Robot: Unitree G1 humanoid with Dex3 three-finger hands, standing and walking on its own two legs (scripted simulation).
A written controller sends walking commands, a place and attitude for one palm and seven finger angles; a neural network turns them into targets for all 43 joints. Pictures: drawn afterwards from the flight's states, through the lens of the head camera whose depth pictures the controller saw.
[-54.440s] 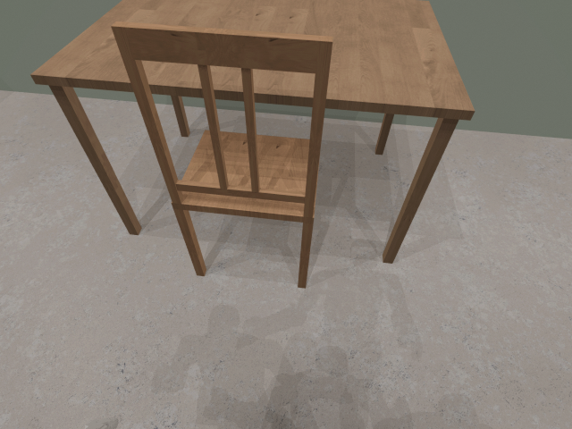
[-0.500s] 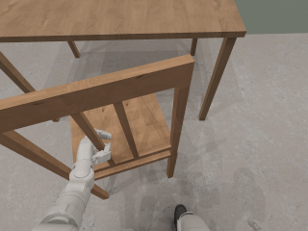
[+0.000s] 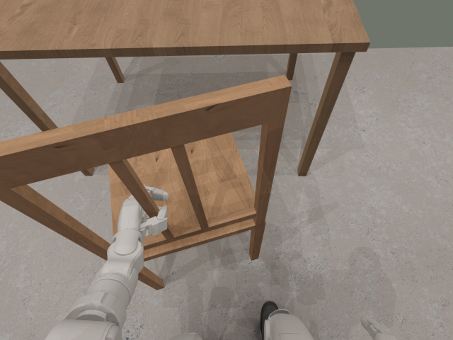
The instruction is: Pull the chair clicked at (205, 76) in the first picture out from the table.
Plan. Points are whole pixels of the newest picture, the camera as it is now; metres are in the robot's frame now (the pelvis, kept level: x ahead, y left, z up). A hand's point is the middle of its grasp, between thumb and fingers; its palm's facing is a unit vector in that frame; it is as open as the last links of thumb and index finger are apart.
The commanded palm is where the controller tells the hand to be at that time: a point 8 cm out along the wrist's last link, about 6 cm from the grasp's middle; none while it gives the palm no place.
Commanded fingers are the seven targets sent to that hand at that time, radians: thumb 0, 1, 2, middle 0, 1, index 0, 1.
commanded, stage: step backward, pulling the chair out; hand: left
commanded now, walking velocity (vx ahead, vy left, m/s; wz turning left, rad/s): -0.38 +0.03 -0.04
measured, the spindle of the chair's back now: (149, 206) +0.36 +0.17 -0.05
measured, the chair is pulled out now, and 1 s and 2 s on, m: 0.33 0.35 0.47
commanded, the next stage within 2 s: none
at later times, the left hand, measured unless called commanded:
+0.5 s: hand (160, 222) +0.33 +0.15 -0.07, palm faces +0.05 -0.97 -0.23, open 5.3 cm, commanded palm +0.31 +0.19 -0.06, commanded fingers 0.00 0.90 0.90 -0.50 -1.45 -0.50 -1.45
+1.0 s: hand (158, 233) +0.31 +0.15 -0.06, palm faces +0.01 -0.97 -0.22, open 5.2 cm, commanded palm +0.30 +0.20 -0.05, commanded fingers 0.00 0.90 0.90 -0.50 -1.45 -0.50 -1.45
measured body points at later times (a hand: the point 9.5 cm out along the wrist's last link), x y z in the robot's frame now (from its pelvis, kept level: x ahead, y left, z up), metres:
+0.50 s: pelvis +0.00 +0.00 +0.00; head +0.08 -0.02 +0.44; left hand +0.33 +0.20 -0.05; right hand +0.08 -0.27 -0.13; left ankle -0.02 +0.12 -0.73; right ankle +0.09 -0.12 -0.73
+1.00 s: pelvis -0.02 +0.02 +0.00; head +0.06 -0.01 +0.44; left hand +0.31 +0.20 -0.05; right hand +0.06 -0.24 -0.14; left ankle -0.06 +0.14 -0.73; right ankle +0.01 -0.11 -0.73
